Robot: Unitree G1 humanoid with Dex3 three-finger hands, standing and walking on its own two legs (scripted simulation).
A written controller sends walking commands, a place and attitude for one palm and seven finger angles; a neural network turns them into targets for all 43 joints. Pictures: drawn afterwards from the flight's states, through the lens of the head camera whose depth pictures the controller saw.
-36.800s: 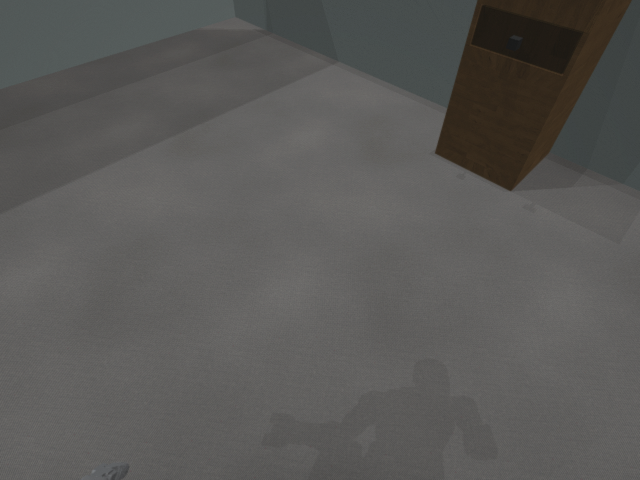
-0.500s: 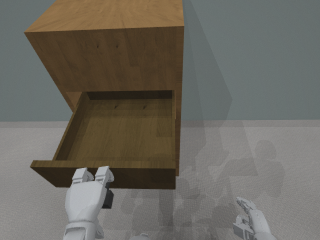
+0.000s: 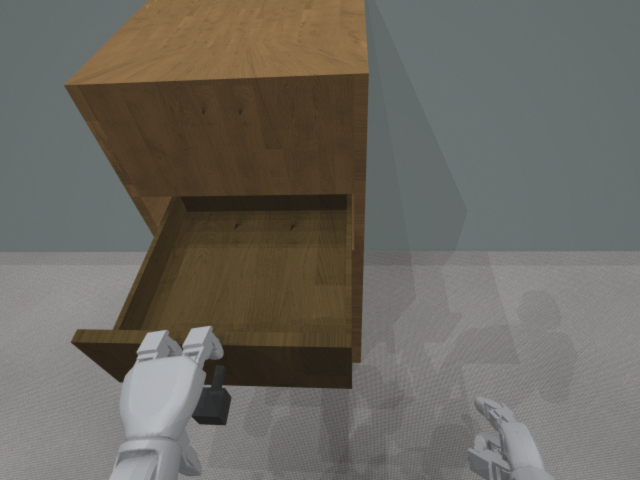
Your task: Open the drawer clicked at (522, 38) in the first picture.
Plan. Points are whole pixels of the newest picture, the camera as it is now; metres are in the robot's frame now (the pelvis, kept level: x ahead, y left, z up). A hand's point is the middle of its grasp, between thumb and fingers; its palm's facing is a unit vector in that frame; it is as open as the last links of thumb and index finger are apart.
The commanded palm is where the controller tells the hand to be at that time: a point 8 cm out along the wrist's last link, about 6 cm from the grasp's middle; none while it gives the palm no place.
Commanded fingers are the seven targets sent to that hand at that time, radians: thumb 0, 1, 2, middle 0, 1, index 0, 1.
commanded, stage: lift the hand off the handle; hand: left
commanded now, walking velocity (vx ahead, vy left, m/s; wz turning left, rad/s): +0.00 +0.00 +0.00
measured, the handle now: (215, 392) +0.25 +0.19 -0.08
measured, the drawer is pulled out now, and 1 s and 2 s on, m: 0.29 0.29 0.29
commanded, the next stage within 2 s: draw the hand back to the body in 1.02 s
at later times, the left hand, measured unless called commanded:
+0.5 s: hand (179, 383) +0.22 +0.19 +0.04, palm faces +0.06 -0.15 -0.99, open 13.8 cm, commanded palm +0.19 +0.19 +0.10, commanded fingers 0.00 -0.50 0.30 -0.30 -1.20 -0.30 -1.20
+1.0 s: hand (156, 371) +0.22 +0.21 +0.07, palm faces +0.05 -0.16 -0.99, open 13.8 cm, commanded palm +0.20 +0.20 +0.13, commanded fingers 0.00 -0.50 0.30 -0.30 -1.20 -0.30 -1.20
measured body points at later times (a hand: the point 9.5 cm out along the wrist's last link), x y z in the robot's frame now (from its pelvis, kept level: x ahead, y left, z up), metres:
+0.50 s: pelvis +0.01 +0.00 +0.01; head +0.01 -0.04 +0.46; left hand +0.21 +0.20 +0.09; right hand +0.22 -0.21 -0.08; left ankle +0.01 +0.12 -0.69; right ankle -0.02 -0.09 -0.69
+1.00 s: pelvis +0.01 +0.00 +0.02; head +0.01 -0.04 +0.47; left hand +0.21 +0.21 +0.13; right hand +0.23 -0.21 -0.07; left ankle +0.01 +0.12 -0.69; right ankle -0.02 -0.09 -0.69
